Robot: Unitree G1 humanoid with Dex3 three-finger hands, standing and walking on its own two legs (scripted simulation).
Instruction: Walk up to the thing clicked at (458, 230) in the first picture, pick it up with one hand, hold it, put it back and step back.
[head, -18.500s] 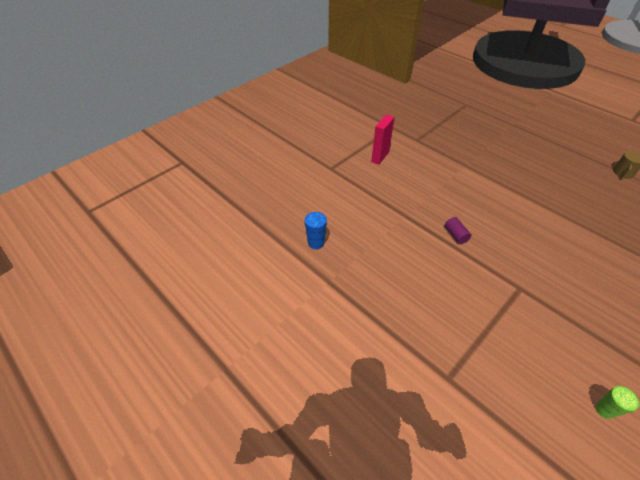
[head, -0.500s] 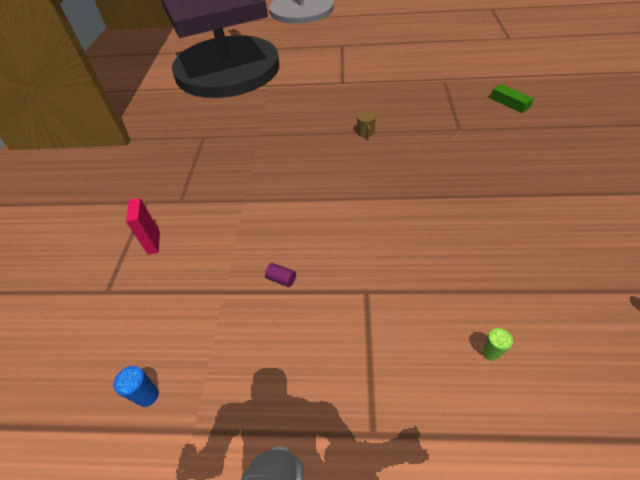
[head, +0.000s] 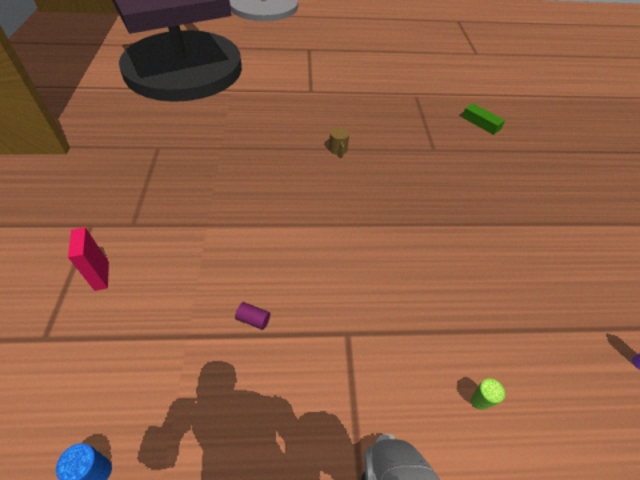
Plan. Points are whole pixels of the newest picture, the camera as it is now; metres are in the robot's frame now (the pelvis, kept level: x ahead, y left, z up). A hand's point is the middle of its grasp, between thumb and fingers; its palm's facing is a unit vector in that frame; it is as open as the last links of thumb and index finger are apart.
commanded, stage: walk up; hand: left
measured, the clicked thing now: (253, 315) +0.71 +0.18 -0.74
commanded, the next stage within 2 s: none
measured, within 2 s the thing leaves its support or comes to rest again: neither
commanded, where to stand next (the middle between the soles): +0.31 -0.03 m, yaw +0 degrees
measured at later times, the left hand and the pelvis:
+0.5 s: hand (143, 454) +0.19 +0.25 -0.14, palm faces +0.00 -0.93 -0.36, open 7.4 cm; pelvis +0.14 -0.02 +0.00, yaw +0 degrees
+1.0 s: hand (140, 410) +0.25 +0.28 -0.17, palm faces -0.06 -0.93 -0.36, open 7.4 cm; pelvis +0.21 +0.00 -0.01, yaw -2 degrees
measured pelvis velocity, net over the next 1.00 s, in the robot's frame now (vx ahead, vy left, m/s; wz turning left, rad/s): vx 0.21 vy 0.00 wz -0.03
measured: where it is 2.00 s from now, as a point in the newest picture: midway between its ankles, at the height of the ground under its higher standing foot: (317, 467)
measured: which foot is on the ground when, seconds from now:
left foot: down 0.00-0.18, up 0.20-0.58, down 0.60-1.00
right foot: up 0.00-0.12, down 0.14-0.62, up 0.64-1.00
